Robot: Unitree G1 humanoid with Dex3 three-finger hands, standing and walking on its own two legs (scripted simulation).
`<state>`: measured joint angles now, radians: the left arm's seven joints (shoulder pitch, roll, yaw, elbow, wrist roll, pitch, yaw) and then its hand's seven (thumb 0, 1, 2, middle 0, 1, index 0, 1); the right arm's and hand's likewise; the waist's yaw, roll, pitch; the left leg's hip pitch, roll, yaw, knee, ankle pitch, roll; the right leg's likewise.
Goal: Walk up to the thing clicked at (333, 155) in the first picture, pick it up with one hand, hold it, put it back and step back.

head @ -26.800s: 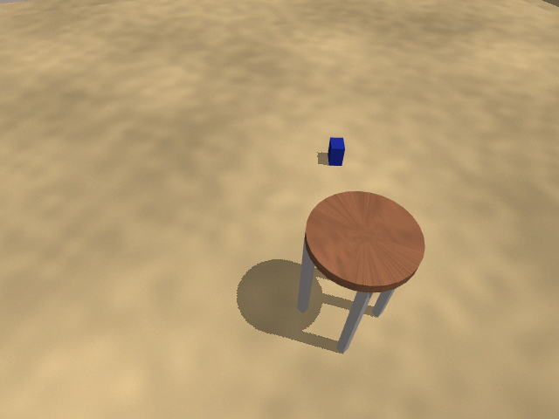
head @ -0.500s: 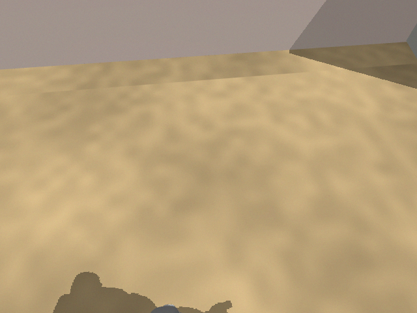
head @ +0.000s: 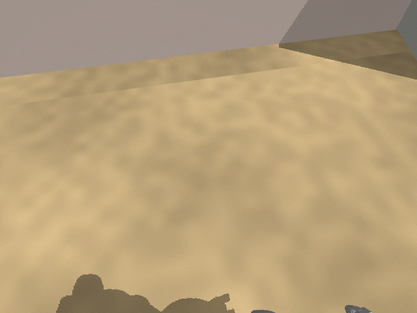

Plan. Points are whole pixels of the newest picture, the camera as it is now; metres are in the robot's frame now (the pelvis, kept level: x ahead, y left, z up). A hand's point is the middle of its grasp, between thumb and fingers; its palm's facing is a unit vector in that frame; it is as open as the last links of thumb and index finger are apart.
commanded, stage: walk up
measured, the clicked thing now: out of the picture -0.90 -0.97 -0.70
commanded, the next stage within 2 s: stand in 0.40 s
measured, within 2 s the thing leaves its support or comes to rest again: neither
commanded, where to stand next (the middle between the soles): +0.08 +0.00 m, yaw +1 degrees
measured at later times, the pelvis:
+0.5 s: pelvis +0.01 -0.01 +0.02, yaw +0 degrees
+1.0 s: pelvis +0.03 -0.01 +0.03, yaw +0 degrees
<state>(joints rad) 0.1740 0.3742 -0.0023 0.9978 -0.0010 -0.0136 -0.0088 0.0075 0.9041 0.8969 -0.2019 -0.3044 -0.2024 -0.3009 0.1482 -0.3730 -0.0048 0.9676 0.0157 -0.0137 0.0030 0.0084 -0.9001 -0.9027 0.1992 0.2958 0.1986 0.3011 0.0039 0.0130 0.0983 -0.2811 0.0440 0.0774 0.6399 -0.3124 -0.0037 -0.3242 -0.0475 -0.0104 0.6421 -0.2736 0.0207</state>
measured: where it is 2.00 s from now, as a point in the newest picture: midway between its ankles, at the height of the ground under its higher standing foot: outside the picture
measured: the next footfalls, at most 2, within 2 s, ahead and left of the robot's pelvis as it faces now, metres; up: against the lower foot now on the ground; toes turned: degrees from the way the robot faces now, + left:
none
